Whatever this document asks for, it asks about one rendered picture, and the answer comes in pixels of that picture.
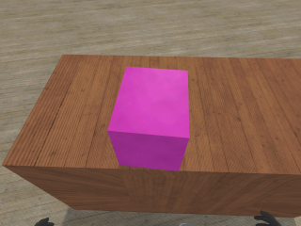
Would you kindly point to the pedestal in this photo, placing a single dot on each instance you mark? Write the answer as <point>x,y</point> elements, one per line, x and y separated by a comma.
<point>243,155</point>

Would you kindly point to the carton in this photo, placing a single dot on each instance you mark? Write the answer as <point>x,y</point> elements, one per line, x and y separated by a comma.
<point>149,126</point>

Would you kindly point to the right robot hand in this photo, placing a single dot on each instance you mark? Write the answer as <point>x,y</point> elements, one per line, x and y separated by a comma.
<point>265,216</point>

